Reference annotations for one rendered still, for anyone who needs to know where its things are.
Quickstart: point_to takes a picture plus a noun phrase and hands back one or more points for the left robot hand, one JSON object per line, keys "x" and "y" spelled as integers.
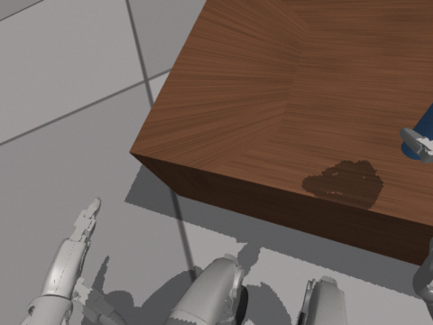
{"x": 64, "y": 274}

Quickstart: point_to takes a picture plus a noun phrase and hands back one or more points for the left robot foot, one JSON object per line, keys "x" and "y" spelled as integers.
{"x": 242, "y": 307}

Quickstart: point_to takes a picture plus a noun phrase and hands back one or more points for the can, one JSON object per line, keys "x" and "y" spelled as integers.
{"x": 425, "y": 128}

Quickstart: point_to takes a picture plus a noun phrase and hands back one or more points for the right robot arm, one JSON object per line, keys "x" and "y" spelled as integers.
{"x": 423, "y": 280}

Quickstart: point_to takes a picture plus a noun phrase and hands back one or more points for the right robot hand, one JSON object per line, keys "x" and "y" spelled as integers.
{"x": 415, "y": 141}

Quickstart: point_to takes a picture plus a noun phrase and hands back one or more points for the left robot arm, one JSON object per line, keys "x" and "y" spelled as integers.
{"x": 48, "y": 310}

